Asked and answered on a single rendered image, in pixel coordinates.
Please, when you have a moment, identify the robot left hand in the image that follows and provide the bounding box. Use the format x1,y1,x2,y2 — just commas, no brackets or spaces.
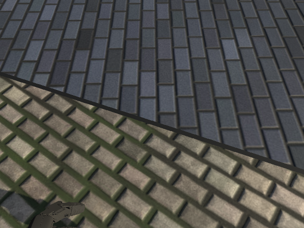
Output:
28,200,86,228

